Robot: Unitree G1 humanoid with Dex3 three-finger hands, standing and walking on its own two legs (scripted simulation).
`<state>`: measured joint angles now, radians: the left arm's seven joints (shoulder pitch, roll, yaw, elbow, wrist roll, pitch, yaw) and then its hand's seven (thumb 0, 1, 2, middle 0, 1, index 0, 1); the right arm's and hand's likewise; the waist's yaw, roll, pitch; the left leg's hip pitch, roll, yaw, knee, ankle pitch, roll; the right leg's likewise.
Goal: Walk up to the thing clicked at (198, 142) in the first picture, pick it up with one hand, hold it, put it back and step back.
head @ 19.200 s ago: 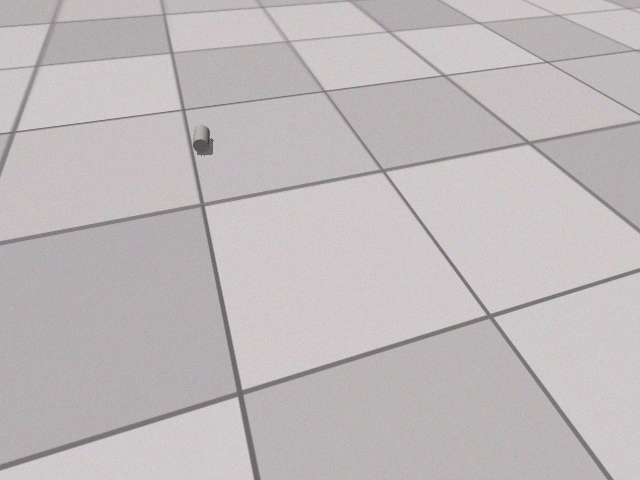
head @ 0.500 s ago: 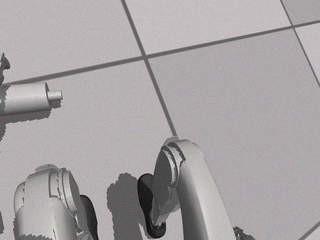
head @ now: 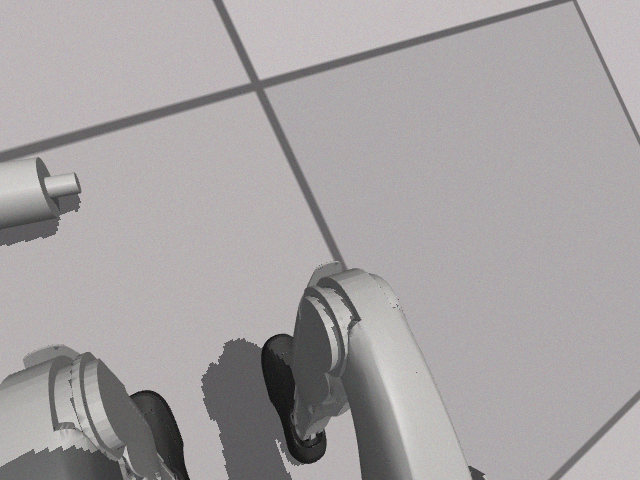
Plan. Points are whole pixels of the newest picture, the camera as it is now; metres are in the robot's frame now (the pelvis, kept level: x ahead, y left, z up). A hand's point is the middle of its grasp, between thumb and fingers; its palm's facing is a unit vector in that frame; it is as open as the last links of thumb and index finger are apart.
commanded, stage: approach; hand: left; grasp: from above
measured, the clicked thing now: out of the picture +0.52 +0.26 -0.28
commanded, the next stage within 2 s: close in in 0.06 s
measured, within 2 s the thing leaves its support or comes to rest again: neither
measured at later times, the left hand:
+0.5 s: hand out of the picture +0.49 +0.29 -0.18, palm faces -0.50 -0.06 -0.87, open 14.3 cm
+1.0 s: hand out of the picture +0.50 +0.28 -0.24, palm faces -0.46 -0.08 -0.89, open 14.5 cm
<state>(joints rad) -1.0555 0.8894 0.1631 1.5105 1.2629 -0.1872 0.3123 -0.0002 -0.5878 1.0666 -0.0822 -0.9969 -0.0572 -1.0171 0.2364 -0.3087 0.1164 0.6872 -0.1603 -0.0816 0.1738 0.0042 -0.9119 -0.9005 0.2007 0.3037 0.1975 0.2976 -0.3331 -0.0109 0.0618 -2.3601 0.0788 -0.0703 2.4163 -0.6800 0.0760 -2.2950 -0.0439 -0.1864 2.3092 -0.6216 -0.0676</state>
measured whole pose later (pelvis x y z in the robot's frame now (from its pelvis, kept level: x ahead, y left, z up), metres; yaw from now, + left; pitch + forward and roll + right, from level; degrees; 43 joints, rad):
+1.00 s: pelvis +0.01 +0.01 -0.02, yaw -3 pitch +32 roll -12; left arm -1.10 0.96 0.16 1.63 1.36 -0.23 0.50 0.00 -0.59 1.09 -0.09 -0.91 -0.04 -0.95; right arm 0.21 -0.31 0.22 0.65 -0.23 -0.16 0.22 0.00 -0.90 -0.90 0.20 0.30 0.20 0.30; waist -0.40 -0.08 0.12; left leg -2.38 0.08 -0.12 2.51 -0.72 0.09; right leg -2.29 -0.03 -0.23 2.35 -0.64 -0.05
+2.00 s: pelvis +0.00 +0.01 -0.02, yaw -6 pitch +30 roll -14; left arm -1.12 1.04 0.10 1.69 1.32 -0.22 0.53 0.00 -0.45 1.06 -0.16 -0.96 -0.13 -0.99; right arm 0.16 -0.35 0.31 0.60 -0.24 -0.23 0.25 0.00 -0.90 -0.90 0.20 0.30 0.20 0.30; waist -0.42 -0.13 0.17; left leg -2.37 0.08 -0.18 2.52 -0.72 0.08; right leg -2.26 -0.01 -0.27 2.33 -0.62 -0.04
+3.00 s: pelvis +0.00 +0.01 -0.02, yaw -7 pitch +30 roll -15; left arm -1.12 1.05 0.10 1.67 1.31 -0.23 0.52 0.00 -0.12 0.71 -0.46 -0.74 -0.47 -0.74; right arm 0.15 -0.35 0.33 0.60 -0.24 -0.23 0.25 0.00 -0.90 -0.90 0.20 0.30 0.19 0.30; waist -0.41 -0.13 0.18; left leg -2.37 0.08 -0.18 2.52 -0.72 0.08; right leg -2.26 0.00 -0.28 2.32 -0.61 -0.04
